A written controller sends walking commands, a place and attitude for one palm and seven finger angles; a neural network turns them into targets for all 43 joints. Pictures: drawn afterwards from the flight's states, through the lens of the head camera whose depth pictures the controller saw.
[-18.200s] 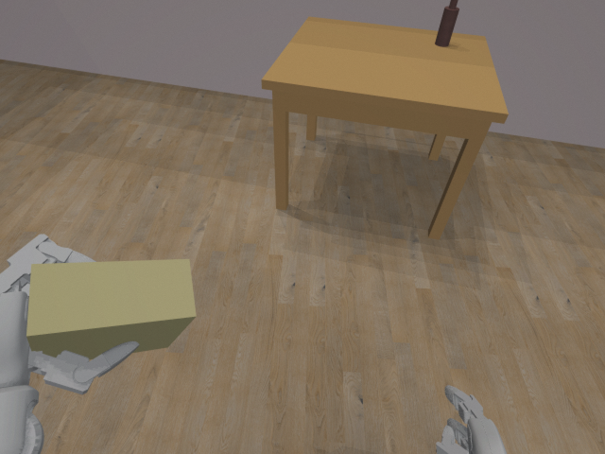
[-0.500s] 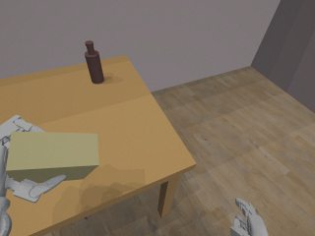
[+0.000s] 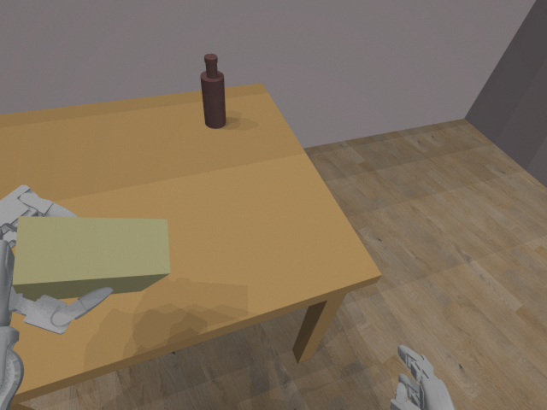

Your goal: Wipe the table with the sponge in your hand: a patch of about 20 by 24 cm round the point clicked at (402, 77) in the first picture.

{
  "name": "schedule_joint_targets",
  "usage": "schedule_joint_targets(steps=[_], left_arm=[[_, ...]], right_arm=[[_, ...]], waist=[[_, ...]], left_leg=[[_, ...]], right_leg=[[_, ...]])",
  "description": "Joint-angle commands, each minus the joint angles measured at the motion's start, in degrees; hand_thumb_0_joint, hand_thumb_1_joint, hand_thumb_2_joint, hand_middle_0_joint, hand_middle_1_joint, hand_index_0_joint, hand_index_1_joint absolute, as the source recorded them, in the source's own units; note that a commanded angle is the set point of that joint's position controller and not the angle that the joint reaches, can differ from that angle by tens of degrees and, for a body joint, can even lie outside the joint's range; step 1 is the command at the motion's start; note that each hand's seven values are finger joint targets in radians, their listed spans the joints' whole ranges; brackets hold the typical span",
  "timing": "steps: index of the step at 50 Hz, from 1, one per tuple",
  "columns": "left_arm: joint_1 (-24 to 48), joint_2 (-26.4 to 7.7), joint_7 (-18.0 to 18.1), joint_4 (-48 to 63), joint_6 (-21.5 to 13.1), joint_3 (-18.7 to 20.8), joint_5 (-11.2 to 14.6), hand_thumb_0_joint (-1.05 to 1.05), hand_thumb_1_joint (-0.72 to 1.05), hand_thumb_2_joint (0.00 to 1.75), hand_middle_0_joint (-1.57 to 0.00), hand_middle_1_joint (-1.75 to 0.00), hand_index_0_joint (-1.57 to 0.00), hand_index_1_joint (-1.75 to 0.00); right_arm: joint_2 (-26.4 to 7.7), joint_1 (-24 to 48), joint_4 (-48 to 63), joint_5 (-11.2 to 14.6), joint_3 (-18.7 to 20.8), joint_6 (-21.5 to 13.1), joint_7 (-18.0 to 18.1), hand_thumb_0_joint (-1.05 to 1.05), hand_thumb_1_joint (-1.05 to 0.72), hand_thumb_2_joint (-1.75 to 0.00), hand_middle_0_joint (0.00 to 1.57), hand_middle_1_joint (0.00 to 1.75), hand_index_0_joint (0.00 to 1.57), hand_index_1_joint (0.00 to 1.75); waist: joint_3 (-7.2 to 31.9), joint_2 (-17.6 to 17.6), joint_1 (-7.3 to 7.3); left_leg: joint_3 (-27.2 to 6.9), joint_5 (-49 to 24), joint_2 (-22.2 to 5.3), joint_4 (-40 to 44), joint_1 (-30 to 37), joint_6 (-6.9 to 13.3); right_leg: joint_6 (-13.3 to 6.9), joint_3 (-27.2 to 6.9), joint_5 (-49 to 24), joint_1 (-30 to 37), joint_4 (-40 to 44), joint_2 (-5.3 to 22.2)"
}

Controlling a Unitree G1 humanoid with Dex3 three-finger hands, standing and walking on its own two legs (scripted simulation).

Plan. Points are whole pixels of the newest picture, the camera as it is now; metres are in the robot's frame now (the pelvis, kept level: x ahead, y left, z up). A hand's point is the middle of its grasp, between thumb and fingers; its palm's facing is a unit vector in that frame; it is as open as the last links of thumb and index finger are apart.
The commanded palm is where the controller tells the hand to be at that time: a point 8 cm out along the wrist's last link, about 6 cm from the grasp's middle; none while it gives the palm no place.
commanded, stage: come to a stop and stand still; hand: left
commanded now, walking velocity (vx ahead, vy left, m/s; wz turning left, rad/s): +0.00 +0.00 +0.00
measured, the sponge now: (114, 260) +0.24 +0.22 +0.13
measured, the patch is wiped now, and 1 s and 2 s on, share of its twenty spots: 0.00 0.00 0.00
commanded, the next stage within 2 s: look again from close up in 0.34 s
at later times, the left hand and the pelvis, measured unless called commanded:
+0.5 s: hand (61, 250) +0.23 +0.27 +0.16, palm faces +0.36 -0.85 -0.38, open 10.2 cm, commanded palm +0.17 +0.30 +0.17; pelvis +0.01 +0.02 +0.00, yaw +0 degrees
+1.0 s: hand (68, 241) +0.23 +0.26 +0.17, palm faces +0.35 -0.81 -0.48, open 10.2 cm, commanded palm +0.17 +0.28 +0.17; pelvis +0.00 +0.00 +0.00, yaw +0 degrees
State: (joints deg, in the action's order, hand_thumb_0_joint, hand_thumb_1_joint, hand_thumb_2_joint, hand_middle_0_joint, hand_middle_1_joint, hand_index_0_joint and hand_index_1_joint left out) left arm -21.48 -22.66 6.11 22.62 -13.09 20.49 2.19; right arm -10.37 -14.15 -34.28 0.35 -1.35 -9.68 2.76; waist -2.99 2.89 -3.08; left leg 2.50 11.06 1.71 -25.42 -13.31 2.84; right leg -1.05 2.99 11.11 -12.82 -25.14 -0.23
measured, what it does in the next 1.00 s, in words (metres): stands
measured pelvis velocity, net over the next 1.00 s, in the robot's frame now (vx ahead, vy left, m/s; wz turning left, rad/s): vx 0.00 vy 0.00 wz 0.00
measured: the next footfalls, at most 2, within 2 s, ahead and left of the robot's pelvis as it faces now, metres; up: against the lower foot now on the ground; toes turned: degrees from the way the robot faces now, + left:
none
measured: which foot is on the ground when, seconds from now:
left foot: down 0.00-1.00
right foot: down 0.00-1.00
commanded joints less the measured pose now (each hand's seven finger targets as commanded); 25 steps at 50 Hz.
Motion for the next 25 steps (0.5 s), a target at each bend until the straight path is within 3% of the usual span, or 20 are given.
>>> schedule_joint_targets(steps=[1, 4, 7, 9, 10, 14, 16, 19, 20, 21, 24, 25], left_arm=[[8.13, -6.48, 0.69, 15.21, -4.66, 2.39, -0.56, 0.0, 0.1, 1.3, -1.2, -1.6, -1.2, -1.6], [6.98, -7.01, 0.8, 15.1, -4.36, 3.29, -0.84, 0.0, 0.1, 1.3, -1.2, -1.6, -1.2, -1.6], [6.72, -7.45, 0.58, 15.88, -4.49, 4.04, -0.76, 0.0, 0.1, 1.3, -1.2, -1.6, -1.2, -1.6], [6.06, -8.33, 0.56, 16.08, -4.36, 5.21, -0.55, 0.0, 0.1, 1.3, -1.2, -1.6, -1.2, -1.6], [5.4, -9.04, 0.51, 16.5, -4.4, 6.13, -0.54, 0.0, 0.1, 1.3, -1.2, -1.6, -1.2, -1.6], [4.42, -8.5, 0.19, 17.5, -4.24, 5.54, -0.05, 0.0, 0.1, 1.3, -1.2, -1.6, -1.2, -1.6], [3.41, -7.67, 0.05, 16.99, -4.03, 4.95, 0.19, 0.0, 0.1, 1.3, -1.2, -1.6, -1.2, -1.6], [2.65, -8.37, 0.19, 17.74, -3.81, 5.4, 0.07, 0.0, 0.1, 1.3, -1.2, -1.6, -1.2, -1.6], [2.42, -8.5, 0.32, 17.83, -3.64, 5.65, 0.03, 0.0, 0.1, 1.3, -1.2, -1.6, -1.2, -1.6], [2.27, -7.42, 0.22, 17.21, -3.59, 4.72, 0.22, 0.0, 0.1, 1.3, -1.2, -1.6, -1.2, -1.6], [2.54, -8.08, 0.45, 17.66, -3.49, 5.25, 0.11, 0.0, 0.1, 1.3, -1.2, -1.6, -1.2, -1.6], [2.13, -9.2, 0.63, 17.89, -3.34, 6.38, 0.09, 0.0, 0.1, 1.3, -1.2, -1.6, -1.2, -1.6]], right_arm=[[-7.85, 6.29, 9.13, 0.1, 2.81, -5.09, -0.54, 0.0, -0.9, -0.9, 0.2, 0.3, 0.2, 0.3], [-8.13, 5.64, 9.05, -0.16, 3.11, -4.88, -1.13, 0.0, -0.9, -0.9, 0.2, 0.3, 0.2, 0.3], [-7.98, 6.15, 9.09, -0.31, 2.91, -4.37, -1.32, 0.0, -0.9, -0.9, 0.2, 0.3, 0.2, 0.3], [-7.84, 5.88, 9.49, -0.43, 2.85, -3.88, -1.21, 0.0, -0.9, -0.9, 0.2, 0.3, 0.2, 0.3], [-7.68, 6.68, 9.31, -0.24, 2.79, -3.92, -1.2, 0.0, -0.9, -0.9, 0.2, 0.3, 0.2, 0.3], [-7.82, 6.03, 10.17, -0.41, 2.84, -3.03, -1.05, 0.0, -0.9, -0.9, 0.2, 0.3, 0.2, 0.3], [-7.81, 6.43, 10.1, -0.39, 2.63, -2.84, -1.04, 0.0, -0.9, -0.9, 0.2, 0.3, 0.2, 0.3], [-8.12, 6.28, 10.42, -0.29, 3.02, -2.51, -0.96, 0.0, -0.9, -0.9, 0.2, 0.3, 0.2, 0.3], [-7.99, 6.99, 10.16, -0.09, 2.86, -2.56, -0.88, 0.0, -0.9, -0.9, 0.2, 0.3, 0.2, 0.3], [-8.09, 6.8, 10.23, -0.28, 2.8, -2.33, -0.81, 0.0, -0.9, -0.9, 0.2, 0.3, 0.2, 0.3], [-8.41, 6.49, 10.17, -0.16, 3.27, -2.24, -0.56, 0.0, -0.9, -0.9, 0.2, 0.3, 0.2, 0.3], [-8.34, 7.44, 9.94, -0.02, 3.08, -2.24, -0.38, 0.0, -0.9, -0.9, 0.2, 0.3, 0.2, 0.3]], waist=[[7.16, -8.53, 1.4], [7.15, -6.13, 1.48], [7.35, -9.48, 1.76], [8.14, -8.13, 1.68], [8.38, -9.61, 1.8], [9.64, -8.54, 1.73], [9.11, -9.1, 1.83], [10.36, -7.89, 1.83], [10.02, -8.78, 1.95], [9.6, -8.22, 1.91], [10.32, -6.63, 2.03], [10.21, -8.07, 2.0]], left_leg=[[-11.01, 11.51, -9.0, 11.87, -5.56, 0.03], [-10.06, 5.68, -8.14, 9.69, -4.27, -0.95], [-10.2, 1.72, -8.07, 10.13, -2.97, -2.75], [-9.87, -1.81, -7.94, 9.19, -2.47, -3.18], [-9.53, -3.84, -7.91, 9.49, -0.7, -4.19], [-9.02, -9.37, -8.12, 8.03, 0.73, -4.66], [-8.93, -9.39, -8.24, 8.74, 0.87, -5.39], [-8.4, -9.45, -7.88, 7.34, 1.5, -4.71], [-8.29, -9.18, -7.53, 7.86, 1.82, -5.34], [-8.31, -7.47, -7.75, 8.18, 1.17, -5.05], [-8.09, -6.84, -7.15, 6.92, 1.7, -4.24], [-7.93, -7.43, -6.91, 7.16, 1.91, -4.61]], right_leg=[[0.16, -5.2, 0.31, 7.97, 0.46, 2.58], [-0.09, -5.82, -2.29, 7.82, 2.34, 2.83], [-0.19, -4.82, -3.27, 7.29, 2.11, 2.17], [-0.2, -4.64, -5.38, 8.32, 2.33, 2.39], [-0.14, -4.12, -5.36, 7.31, 1.96, 1.92], [-0.12, -3.75, -7.17, 8.1, 2.43, 2.25], [0.03, -3.15, -6.3, 7.56, 2.53, 1.91], [-0.15, -3.91, -8.36, 8.58, 3.26, 2.57], [-0.08, -3.6, -7.76, 7.88, 3.18, 2.19], [-0.02, -3.62, -7.13, 7.98, 3.54, 2.34], [-0.35, -4.85, -8.95, 8.25, 4.29, 2.91], [-0.26, -4.74, -9.17, 7.91, 4.2, 2.72]])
